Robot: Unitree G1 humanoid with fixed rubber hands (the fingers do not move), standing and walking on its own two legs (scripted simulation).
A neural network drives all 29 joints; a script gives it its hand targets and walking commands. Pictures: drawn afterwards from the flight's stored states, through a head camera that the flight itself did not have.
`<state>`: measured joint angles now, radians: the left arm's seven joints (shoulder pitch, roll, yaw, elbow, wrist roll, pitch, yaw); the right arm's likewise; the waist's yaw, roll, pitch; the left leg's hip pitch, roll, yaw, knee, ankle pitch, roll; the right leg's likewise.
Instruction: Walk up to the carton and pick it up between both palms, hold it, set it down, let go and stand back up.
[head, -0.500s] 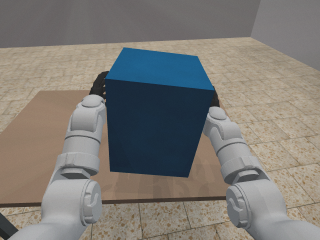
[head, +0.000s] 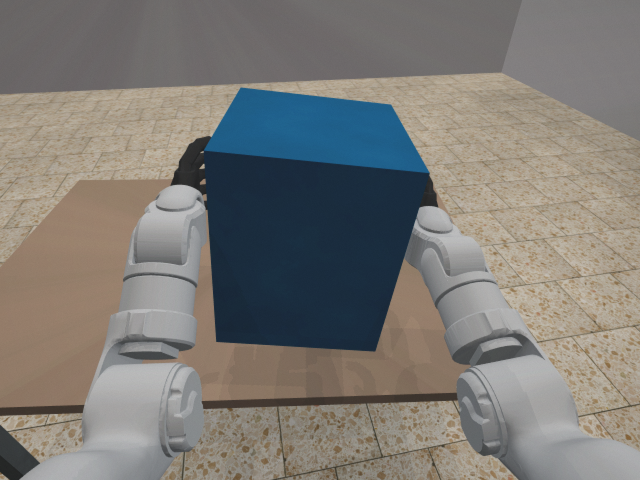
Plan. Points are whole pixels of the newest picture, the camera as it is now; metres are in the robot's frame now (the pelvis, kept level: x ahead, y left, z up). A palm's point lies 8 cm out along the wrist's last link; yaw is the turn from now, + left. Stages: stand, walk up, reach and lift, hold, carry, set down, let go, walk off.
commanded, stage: hold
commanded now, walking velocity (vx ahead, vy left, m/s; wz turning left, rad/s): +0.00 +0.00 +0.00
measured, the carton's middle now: (307, 218) +0.38 -0.01 +0.19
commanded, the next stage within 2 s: none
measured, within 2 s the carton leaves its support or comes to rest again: neither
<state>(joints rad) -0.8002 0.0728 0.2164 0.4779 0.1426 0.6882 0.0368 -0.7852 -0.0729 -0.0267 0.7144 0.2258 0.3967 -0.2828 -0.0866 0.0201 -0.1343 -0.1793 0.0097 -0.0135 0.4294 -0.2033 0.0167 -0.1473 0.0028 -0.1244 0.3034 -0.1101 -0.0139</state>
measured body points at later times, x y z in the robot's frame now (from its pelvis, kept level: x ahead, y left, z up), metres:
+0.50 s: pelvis +0.00 +0.00 +0.00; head -0.07 +0.01 +0.44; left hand +0.39 +0.14 +0.23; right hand +0.38 -0.16 +0.21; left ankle +0.02 +0.11 -0.75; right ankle +0.04 -0.11 -0.75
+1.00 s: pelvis +0.00 +0.00 +0.00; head -0.07 +0.01 +0.45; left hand +0.39 +0.14 +0.23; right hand +0.38 -0.16 +0.21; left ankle +0.02 +0.11 -0.75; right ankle +0.04 -0.11 -0.75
